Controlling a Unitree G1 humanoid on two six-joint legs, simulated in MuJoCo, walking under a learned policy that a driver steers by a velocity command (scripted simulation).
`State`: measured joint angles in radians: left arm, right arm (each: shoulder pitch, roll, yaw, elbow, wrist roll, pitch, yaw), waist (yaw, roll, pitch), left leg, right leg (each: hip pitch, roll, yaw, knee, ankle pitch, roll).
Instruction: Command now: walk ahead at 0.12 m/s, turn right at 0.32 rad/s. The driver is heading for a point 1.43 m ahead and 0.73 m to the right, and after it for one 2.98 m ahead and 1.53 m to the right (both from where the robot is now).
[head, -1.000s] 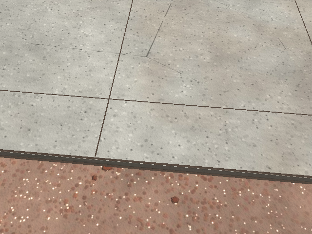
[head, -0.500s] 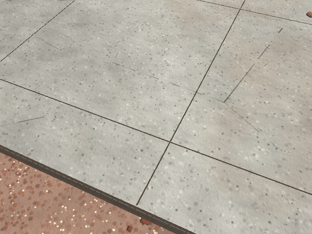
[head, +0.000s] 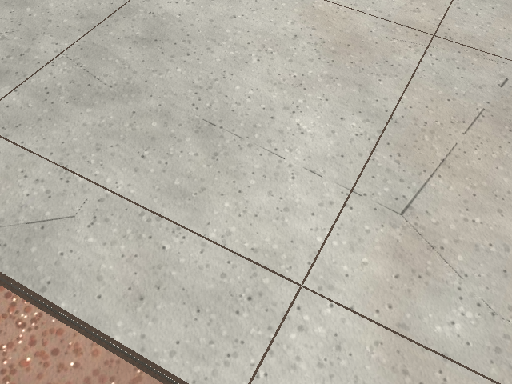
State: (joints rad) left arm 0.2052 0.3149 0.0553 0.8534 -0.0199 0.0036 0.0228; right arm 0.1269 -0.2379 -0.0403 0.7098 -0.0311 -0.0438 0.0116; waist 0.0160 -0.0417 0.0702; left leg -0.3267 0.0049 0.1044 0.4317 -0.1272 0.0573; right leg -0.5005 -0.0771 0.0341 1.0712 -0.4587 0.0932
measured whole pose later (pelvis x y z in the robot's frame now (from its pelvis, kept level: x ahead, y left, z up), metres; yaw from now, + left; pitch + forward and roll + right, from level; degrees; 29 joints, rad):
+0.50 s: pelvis +0.05 -0.05 +0.01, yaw -17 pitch +2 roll +3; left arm 0.20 0.30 0.07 0.72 0.00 0.02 0.03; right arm 0.05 -0.31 -0.09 0.79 0.00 0.02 -0.04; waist 0.02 0.02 0.06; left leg -0.54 -0.01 -0.03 1.06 -0.39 -0.08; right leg -0.29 0.02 0.05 0.46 -0.21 -0.05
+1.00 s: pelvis +0.07 -0.01 +0.01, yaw -35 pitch +1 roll +0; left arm 0.20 0.34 0.10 0.69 -0.02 0.07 0.02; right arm 0.16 -0.25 -0.06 0.78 -0.01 0.00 -0.05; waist -0.01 -0.04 0.05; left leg -0.19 0.03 0.06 0.41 -0.24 0.02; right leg -0.49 0.00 0.05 1.06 -0.40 0.10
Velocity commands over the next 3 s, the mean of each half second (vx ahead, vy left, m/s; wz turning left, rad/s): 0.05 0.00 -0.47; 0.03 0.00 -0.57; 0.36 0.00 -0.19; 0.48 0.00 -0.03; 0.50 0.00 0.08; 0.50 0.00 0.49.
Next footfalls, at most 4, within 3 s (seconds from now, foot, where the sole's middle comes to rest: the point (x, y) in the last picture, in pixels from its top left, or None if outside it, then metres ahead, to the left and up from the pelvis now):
0.28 right None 0.07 -0.14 -0.78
0.76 left None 0.16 0.07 -0.78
1.18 right None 0.03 -0.16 -0.78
1.64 left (347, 376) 0.45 -0.21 -0.74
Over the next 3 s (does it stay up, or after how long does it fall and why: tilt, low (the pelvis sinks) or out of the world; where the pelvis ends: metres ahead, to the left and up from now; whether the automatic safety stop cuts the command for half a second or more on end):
stays up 0.85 -0.62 0.05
